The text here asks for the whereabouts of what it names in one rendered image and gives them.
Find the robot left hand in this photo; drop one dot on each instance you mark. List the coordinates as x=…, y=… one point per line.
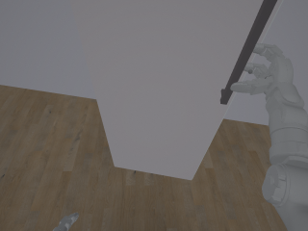
x=66, y=222

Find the handle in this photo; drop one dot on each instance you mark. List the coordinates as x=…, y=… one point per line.
x=255, y=32

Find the right robot upper arm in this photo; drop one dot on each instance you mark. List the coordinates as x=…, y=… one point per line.
x=286, y=188

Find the fridge door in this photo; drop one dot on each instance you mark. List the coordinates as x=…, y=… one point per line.
x=157, y=68

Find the right robot forearm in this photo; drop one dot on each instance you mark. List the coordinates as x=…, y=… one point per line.
x=288, y=123

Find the robot right hand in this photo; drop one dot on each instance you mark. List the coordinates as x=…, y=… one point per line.
x=280, y=71

